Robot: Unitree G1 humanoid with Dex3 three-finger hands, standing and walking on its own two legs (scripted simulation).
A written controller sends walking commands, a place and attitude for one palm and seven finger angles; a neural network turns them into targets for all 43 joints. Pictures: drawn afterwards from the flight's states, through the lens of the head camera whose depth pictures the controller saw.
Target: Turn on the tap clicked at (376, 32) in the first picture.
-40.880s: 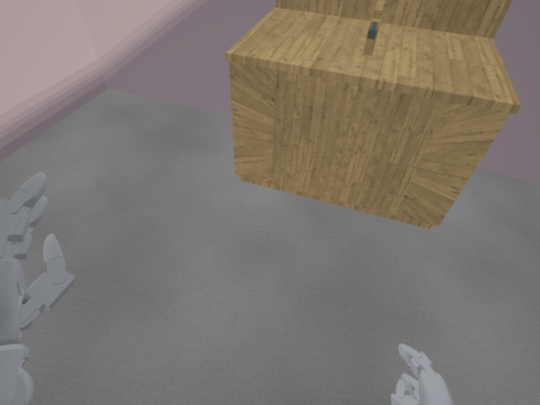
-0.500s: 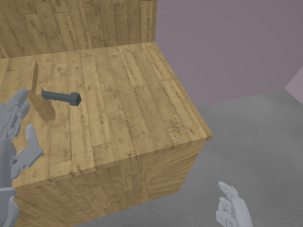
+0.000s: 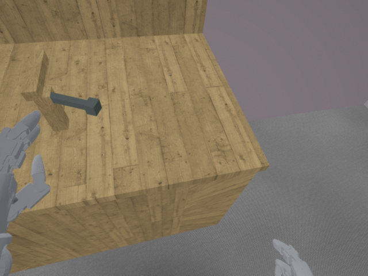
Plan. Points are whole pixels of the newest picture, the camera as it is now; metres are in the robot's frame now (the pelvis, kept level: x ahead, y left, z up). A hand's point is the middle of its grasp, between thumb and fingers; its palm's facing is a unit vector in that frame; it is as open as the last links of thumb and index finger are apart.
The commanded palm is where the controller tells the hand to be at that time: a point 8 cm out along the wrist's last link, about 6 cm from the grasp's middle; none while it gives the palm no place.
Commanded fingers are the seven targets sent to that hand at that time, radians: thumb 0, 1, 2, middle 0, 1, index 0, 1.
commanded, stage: come to a stop and stand still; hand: left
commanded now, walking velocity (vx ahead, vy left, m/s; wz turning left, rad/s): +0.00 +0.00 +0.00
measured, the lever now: (92, 106) +0.43 +0.26 +0.08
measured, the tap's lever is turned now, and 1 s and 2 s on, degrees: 64 64 64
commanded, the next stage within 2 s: look again from close up in 0.80 s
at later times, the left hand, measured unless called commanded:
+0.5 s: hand (3, 207) +0.18 +0.27 +0.15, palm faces +0.38 -0.87 -0.33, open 7.4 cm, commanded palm +0.11 +0.30 +0.18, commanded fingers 0.00 0.90 0.90 -0.20 -0.30 -0.20 -0.30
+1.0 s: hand (1, 218) +0.16 +0.26 +0.16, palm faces +0.36 -0.87 -0.34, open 7.4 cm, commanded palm +0.10 +0.29 +0.18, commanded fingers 0.00 0.90 0.90 -0.20 -0.30 -0.20 -0.30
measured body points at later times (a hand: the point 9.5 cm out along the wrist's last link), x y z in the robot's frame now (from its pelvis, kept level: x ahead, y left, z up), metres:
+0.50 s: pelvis -0.04 +0.01 +0.00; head -0.01 +0.04 +0.45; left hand +0.15 +0.32 +0.17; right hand +0.15 -0.20 -0.07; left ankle +0.00 +0.09 -0.74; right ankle +0.00 -0.13 -0.74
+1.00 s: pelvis -0.05 +0.01 +0.00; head -0.02 +0.03 +0.45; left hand +0.14 +0.31 +0.18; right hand +0.14 -0.21 -0.07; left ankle +0.00 +0.09 -0.74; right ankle +0.00 -0.13 -0.74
